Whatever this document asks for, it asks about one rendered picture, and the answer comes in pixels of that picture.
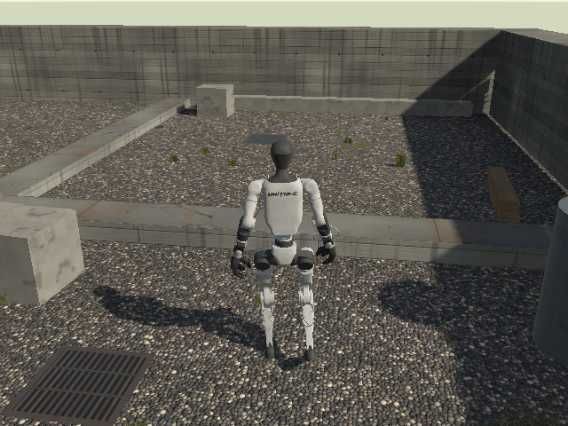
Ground right robot foot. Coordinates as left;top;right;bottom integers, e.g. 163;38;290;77
304;346;317;361

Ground robot left hand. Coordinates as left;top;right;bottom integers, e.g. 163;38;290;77
231;256;251;279

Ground robot right shin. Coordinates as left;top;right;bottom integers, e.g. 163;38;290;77
301;289;314;350

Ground left robot forearm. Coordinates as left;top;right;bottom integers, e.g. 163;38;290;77
233;216;250;258

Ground robot right upper arm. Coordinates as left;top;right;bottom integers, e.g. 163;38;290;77
301;178;326;226

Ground right robot forearm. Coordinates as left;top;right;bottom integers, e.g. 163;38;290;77
317;213;335;249

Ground robot left upper arm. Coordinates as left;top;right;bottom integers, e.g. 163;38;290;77
241;179;264;230

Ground robot right hand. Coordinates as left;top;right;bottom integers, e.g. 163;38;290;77
316;246;336;264

